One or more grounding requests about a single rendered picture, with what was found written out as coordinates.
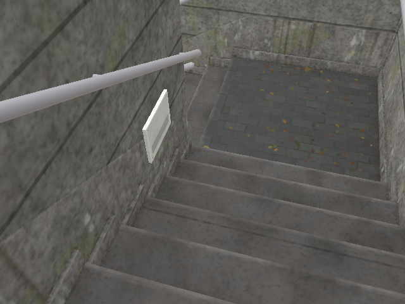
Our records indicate stairs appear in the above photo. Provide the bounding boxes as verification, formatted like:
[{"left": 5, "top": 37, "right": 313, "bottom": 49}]
[
  {"left": 184, "top": 65, "right": 228, "bottom": 146},
  {"left": 65, "top": 145, "right": 405, "bottom": 304}
]

